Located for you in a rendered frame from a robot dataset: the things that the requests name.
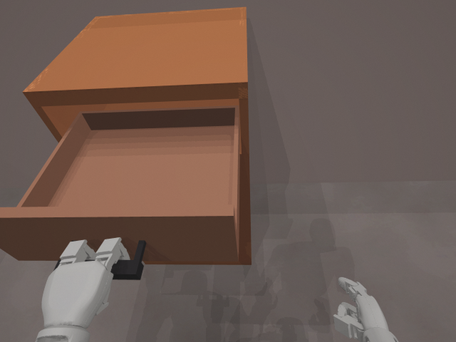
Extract right robot hand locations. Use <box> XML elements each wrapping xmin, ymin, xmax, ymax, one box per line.
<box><xmin>333</xmin><ymin>277</ymin><xmax>389</xmax><ymax>342</ymax></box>

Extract left robot forearm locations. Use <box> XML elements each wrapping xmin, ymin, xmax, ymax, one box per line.
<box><xmin>36</xmin><ymin>325</ymin><xmax>90</xmax><ymax>342</ymax></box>

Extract left robot hand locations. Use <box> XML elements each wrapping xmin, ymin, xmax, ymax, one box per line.
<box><xmin>41</xmin><ymin>237</ymin><xmax>130</xmax><ymax>329</ymax></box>

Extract drawer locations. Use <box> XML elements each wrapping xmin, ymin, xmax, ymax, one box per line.
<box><xmin>0</xmin><ymin>105</ymin><xmax>240</xmax><ymax>261</ymax></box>

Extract handle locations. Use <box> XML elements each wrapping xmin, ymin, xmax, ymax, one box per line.
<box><xmin>54</xmin><ymin>240</ymin><xmax>146</xmax><ymax>280</ymax></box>

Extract right robot forearm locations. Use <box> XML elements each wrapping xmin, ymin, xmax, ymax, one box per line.
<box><xmin>363</xmin><ymin>328</ymin><xmax>398</xmax><ymax>342</ymax></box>

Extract cabinet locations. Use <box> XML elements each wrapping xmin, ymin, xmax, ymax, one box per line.
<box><xmin>22</xmin><ymin>7</ymin><xmax>252</xmax><ymax>265</ymax></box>

